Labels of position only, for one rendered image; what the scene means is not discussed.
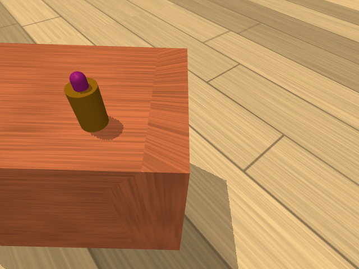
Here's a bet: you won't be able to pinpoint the bottle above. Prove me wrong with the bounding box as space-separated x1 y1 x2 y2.
64 71 109 132

